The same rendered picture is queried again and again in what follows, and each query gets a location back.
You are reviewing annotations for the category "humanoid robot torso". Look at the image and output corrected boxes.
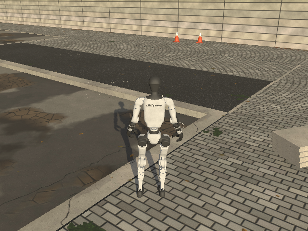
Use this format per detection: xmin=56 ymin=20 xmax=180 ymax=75
xmin=143 ymin=96 xmax=166 ymax=144

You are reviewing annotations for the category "right robot forearm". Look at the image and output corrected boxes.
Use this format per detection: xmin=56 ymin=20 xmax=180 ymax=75
xmin=173 ymin=117 xmax=182 ymax=134

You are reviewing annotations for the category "right robot hand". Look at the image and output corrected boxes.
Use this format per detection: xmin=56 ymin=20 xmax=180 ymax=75
xmin=172 ymin=132 xmax=183 ymax=142

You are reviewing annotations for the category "left robot upper arm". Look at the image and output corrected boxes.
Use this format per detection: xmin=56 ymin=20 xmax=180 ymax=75
xmin=131 ymin=97 xmax=144 ymax=123

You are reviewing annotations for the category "left robot hand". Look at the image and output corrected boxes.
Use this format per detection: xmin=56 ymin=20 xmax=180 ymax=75
xmin=127 ymin=129 xmax=138 ymax=138

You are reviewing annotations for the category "left robot forearm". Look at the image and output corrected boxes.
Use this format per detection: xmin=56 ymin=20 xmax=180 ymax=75
xmin=128 ymin=117 xmax=136 ymax=131

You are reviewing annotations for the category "right robot upper arm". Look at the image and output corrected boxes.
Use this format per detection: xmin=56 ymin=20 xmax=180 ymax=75
xmin=165 ymin=97 xmax=177 ymax=124

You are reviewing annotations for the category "robot left thigh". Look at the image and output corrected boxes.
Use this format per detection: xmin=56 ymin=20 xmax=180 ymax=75
xmin=138 ymin=134 xmax=147 ymax=167

